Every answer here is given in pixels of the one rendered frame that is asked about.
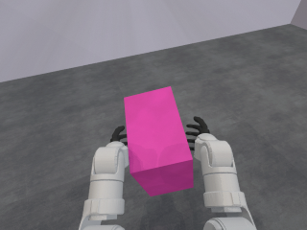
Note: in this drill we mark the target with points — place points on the robot right forearm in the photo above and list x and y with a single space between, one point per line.
222 191

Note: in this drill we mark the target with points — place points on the carton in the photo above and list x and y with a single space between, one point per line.
159 155

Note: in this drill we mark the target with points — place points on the robot right upper arm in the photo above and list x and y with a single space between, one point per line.
231 223

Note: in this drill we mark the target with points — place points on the robot left forearm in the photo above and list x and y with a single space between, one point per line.
105 198

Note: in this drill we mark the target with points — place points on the right robot hand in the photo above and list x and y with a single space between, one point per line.
202 128

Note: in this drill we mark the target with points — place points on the left robot hand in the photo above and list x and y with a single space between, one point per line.
116 137

